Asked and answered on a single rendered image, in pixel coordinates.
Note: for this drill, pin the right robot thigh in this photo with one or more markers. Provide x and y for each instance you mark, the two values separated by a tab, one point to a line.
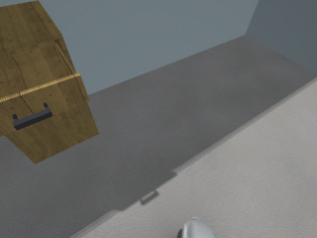
197	229

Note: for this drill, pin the handle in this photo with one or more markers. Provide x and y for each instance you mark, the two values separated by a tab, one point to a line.
32	119

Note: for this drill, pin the right robot shin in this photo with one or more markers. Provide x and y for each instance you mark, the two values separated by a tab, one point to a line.
194	218

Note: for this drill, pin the cabinet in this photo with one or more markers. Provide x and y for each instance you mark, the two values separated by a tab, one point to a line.
25	27

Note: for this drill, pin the drawer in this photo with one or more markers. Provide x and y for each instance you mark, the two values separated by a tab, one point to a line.
32	78

